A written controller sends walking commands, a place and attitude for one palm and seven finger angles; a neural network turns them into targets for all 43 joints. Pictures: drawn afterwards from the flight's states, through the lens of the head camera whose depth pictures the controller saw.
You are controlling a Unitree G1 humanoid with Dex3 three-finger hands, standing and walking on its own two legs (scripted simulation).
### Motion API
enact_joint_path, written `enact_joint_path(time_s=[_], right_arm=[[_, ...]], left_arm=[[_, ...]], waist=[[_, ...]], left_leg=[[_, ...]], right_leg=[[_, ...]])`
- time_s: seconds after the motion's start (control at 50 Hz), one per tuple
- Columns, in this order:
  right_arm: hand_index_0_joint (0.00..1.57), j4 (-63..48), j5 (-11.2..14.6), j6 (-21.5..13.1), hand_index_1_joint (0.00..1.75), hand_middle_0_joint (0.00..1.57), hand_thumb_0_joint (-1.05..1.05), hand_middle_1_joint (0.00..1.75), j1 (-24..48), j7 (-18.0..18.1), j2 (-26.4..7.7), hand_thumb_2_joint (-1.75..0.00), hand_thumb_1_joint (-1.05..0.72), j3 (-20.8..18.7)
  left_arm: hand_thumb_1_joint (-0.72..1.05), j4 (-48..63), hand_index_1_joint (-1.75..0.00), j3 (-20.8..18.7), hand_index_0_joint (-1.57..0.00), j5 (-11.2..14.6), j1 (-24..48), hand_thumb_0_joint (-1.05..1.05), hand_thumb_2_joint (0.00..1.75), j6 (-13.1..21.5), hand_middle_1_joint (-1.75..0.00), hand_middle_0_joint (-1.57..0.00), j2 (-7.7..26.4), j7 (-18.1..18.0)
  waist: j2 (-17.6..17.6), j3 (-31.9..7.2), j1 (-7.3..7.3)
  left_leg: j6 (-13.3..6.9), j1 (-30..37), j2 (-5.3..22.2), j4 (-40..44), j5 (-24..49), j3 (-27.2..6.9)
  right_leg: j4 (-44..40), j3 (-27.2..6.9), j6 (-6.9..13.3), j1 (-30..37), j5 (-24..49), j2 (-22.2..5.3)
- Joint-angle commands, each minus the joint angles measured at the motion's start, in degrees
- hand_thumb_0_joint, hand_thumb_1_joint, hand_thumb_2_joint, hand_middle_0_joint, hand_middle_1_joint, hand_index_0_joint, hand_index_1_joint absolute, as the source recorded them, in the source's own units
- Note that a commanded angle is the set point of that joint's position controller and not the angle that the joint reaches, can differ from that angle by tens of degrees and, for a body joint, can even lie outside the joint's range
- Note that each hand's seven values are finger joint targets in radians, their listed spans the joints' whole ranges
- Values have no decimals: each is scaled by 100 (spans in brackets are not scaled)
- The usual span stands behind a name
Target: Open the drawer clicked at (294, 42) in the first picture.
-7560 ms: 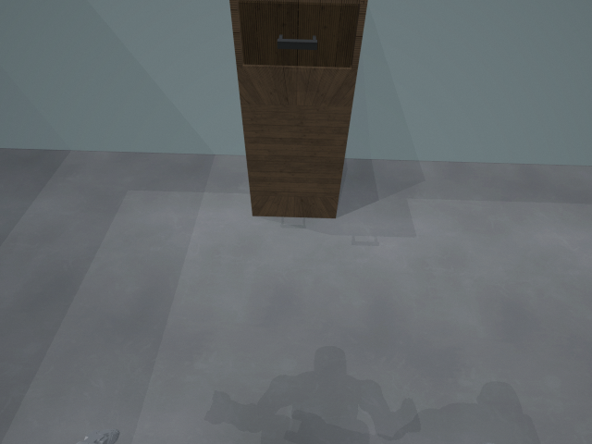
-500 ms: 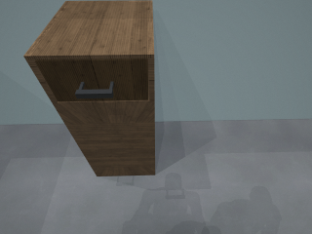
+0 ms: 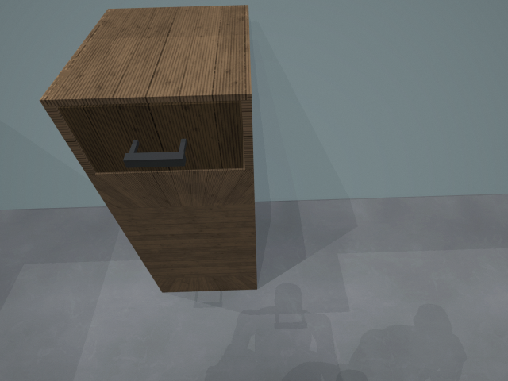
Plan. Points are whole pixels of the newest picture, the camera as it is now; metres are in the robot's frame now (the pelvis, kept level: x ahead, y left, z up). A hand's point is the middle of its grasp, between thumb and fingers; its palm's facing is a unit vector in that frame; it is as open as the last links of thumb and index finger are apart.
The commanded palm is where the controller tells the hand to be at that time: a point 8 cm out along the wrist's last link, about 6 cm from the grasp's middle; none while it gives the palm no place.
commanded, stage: raise the hand with hooked fingers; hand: left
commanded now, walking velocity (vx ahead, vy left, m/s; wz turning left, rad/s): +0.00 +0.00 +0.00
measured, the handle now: (157, 152) +0.52 +0.23 +0.04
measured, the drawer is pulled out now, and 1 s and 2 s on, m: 0.00 0.00 0.00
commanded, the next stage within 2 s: move the hooked fingers above the handle in 1.88 s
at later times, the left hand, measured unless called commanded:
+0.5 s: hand out of the picture +0.10 +0.20 -0.05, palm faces -0.09 -0.10 -0.99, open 9.1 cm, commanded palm +0.14 +0.21 +0.03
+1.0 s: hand (104, 305) +0.21 +0.22 +0.06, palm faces +0.08 -0.09 -0.99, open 12.1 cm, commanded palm +0.19 +0.22 +0.13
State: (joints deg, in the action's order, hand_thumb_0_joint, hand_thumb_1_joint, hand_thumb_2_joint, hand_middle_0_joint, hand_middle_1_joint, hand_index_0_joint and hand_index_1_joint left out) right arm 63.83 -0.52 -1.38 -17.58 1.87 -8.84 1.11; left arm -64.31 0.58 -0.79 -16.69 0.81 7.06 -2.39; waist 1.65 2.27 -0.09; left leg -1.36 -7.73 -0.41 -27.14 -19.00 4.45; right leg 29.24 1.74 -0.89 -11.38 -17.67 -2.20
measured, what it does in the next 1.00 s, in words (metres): stands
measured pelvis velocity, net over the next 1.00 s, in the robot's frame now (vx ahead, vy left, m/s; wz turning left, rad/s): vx -0.03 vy -0.02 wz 0.01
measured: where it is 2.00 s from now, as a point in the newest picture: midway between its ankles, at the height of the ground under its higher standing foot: outside the picture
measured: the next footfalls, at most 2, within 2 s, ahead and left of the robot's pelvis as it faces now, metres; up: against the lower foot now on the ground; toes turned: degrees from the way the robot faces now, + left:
none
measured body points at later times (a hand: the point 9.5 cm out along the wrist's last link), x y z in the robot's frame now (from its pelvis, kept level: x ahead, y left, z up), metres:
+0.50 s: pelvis -0.04 -0.05 -0.03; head +0.01 -0.06 +0.42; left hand +0.10 +0.20 +0.00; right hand +0.25 -0.26 -0.09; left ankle -0.05 +0.10 -0.74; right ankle -0.02 -0.13 -0.74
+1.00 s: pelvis -0.03 -0.02 -0.01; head -0.01 -0.06 +0.44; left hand +0.20 +0.22 +0.11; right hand +0.14 -0.27 -0.12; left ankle -0.05 +0.10 -0.74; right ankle -0.02 -0.13 -0.74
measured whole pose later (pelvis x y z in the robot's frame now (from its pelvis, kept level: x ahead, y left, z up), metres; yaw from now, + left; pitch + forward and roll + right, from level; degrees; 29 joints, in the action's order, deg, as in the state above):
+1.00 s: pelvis -0.03 -0.02 -0.01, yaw +1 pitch +2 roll +1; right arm 36.7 -1.5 3.4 -10.3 2.2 -16.9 -2.3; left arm 6.6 1.1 -55.0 -13.1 -0.3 24.2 -12.7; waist 4.3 -0.2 4.7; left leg 0.0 -16.1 0.3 -31.9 -18.1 2.7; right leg 34.5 2.3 1.0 -19.8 -17.0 -1.4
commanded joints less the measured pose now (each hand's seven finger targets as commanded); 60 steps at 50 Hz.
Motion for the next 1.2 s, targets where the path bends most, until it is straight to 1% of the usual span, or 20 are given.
enact_joint_path(time_s=[0.0,0.02,0.04,0.06,0.08,0.12,0.14,0.2,0.22,0.28,0.34,0.38,0.42,0.52,0.66,0.72,0.8,0.94,1.02,1.18], right_arm=[[20,-2041,219,-1554,30,20,0,30,515,479,-1096,-90,-90,-264],[20,-1567,278,-1709,30,20,0,30,510,481,-1076,-90,-90,-392],[20,-1646,353,-1735,30,20,0,30,466,472,-783,-90,-90,-317],[20,-2186,346,-1803,30,20,0,30,760,392,-871,-90,-90,-287],[20,-2279,218,-1807,30,20,0,30,857,370,-1170,-90,-90,-342],[20,-2717,6,-1613,30,20,0,30,907,249,-1254,-90,-90,-332],[20,-2871,-66,-1438,30,20,0,30,886,162,-1197,-90,-90,-385],[20,-3310,-217,-703,30,20,0,30,1360,-180,-1202,-90,-90,-561],[20,-3443,-174,-456,30,20,0,30,1473,-321,-1167,-90,-90,-567],[20,-3952,-87,-54,30,20,0,30,1904,-519,-1128,-90,-90,-453],[20,-4159,-217,178,30,20,0,30,1987,-538,-1061,-90,-90,-465],[20,-4165,-338,238,30,20,0,30,1902,-463,-977,-90,-90,-483],[20,-4069,-442,265,30,20,0,30,1837,-338,-922,-90,-90,-506],[20,-3962,-402,100,30,20,0,30,1803,-152,-922,-90,-90,-492],[20,-3942,-129,335,30,20,0,30,2149,2,-928,-90,-90,-271],[20,-4021,-51,359,30,20,0,30,2244,20,-970,-90,-90,-179],[20,-4003,-75,294,30,20,0,30,2083,-8,-987,-90,-90,-201],[20,-3777,-99,86,30,20,0,30,1875,16,-1008,-90,-90,-367],[20,-3652,-16,106,30,20,0,30,1859,8,-1065,-90,-90,-436],[20,-3651,112,364,30,20,0,30,2137,10,-1102,-90,-90,-257]], left_arm=[[85,6849,-33,-164,-20,-1070,1300,0,88,446,-33,-20,2127,-684],[83,6605,-34,-110,-21,-860,1002,0,87,9,-34,-21,1656,-1025],[81,5746,-36,482,-21,-1050,-466,0,86,-557,-36,-21,550,-1104],[78,6886,-37,704,-21,-1267,184,0,85,-524,-37,-21,590,-1076],[76,7111,-39,427,-21,-1833,7,0,84,-458,-39,-21,1086,-1173],[71,7113,-42,372,-21,-2802,-443,0,82,-500,-42,-21,1313,-1419],[69,6856,-43,448,-22,-3297,-992,0,81,-565,-43,-22,1155,-1502],[62,5967,-48,427,-22,-4640,-2653,0,78,-627,-48,-22,937,-1655],[60,5945,-50,218,-22,-4929,-2982,0,77,-506,-50,-22,1106,-1643],[53,6812,-54,-95,-23,-5598,-2408,0,74,-60,-54,-23,1630,-1791],[46,7840,-58,-519,-23,-6139,-1274,0,71,46,-58,-23,2215,-2193],[41,8126,-62,-621,-24,-6333,-362,0,69,87,-62,-24,2335,-2519],[36,8779,-64,-787,-24,-6389,1208,0,67,336,-64,-24,2665,-2779],[25,8449,-72,-367,-25,-5812,1600,0,62,695,-72,-25,2383,-2719],[8,7150,-82,-442,-26,-5497,697,0,55,-749,-82,-26,2576,-1648],[1,7306,-87,-648,-26,-5301,305,0,52,-941,-87,-26,2778,-1106],[-8,8146,-93,-753,-27,-5234,350,0,48,-597,-93,-27,2779,-853],[-24,8391,-103,-780,-28,-5483,2064,0,41,-11,-103,-28,2836,-1444],[-34,8176,-110,-607,-29,-5478,2684,0,37,-226,-110,-29,2850,-1399],[-50,7752,-120,-326,-30,-5288,3400,0,30,-964,-120,-30,3082,-357]], waist=[[1558,-2240,122],[1664,-1724,65],[989,-1133,-24],[682,-641,65],[531,-1033,21],[-162,-1068,-26],[-843,-1110,146],[-1836,-494,631],[-1861,-541,832],[-1286,-1102,978],[-192,-1530,896],[26,-1743,667],[-61,-1925,310],[98,-2009,-60],[-677,-1755,547],[-796,-1664,708],[-617,-1421,717],[85,-1383,477],[208,-1784,461],[70,-1345,547]], left_leg=[[-62,1272,432,373,4859,-483],[167,733,447,273,4177,-401],[136,185,472,424,3635,-484],[95,-134,412,232,3226,-546],[76,-225,310,-73,3000,-515],[29,-690,122,-425,2895,-598],[39,-904,93,-544,2862,-541],[116,-1926,-36,-603,1726,-306],[143,-2172,-69,-615,1677,-225],[147,-2265,-199,-748,1400,-120],[67,-2023,-328,-976,1043,-72],[24,-1744,-382,-1275,957,-146],[-49,-1511,-385,-1678,722,-282],[-123,-1172,-320,-1946,523,-414],[-26,-1852,-239,-888,942,-247],[-17,-1757,-208,-529,1098,-203],[-44,-1390,-160,-223,1298,-216],[-33,-652,-180,-123,1119,-285],[5,-303,-134,4,1560,-350],[71,-154,-54,544,2181,-433]], right_leg=[[611,-163,406,-160,1489,166],[681,79,301,-626,465,139],[666,219,228,-906,197,175],[369,154,240,-867,640,93],[197,5,318,-868,1093,150],[301,-18,385,-1018,1346,234],[393,37,368,-1097,1260,273],[436,-286,416,-1149,1024,284],[489,-493,458,-874,1473,248],[771,-669,487,-619,1454,207],[771,-919,490,-810,1006,232],[771,-1148,501,-1292,856,247],[696,-1344,435,-1746,355,167],[620,-1105,354,-2069,231,145],[316,-874,162,-122,1497,43],[311,-790,112,448,1909,6],[129,-506,165,449,1801,51],[-166,-255,276,-292,682,116],[-92,-67,323,-96,1093,180],[-344,63,324,512,1568,212]])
